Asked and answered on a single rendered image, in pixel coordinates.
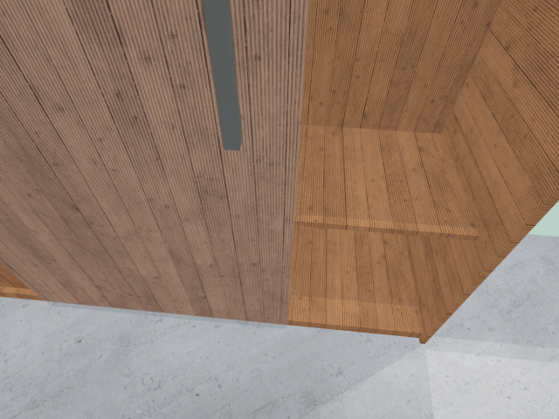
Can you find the handle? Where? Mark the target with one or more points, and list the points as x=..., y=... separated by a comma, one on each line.
x=218, y=25

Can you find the wardrobe door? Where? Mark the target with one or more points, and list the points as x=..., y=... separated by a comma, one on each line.
x=9, y=279
x=115, y=188

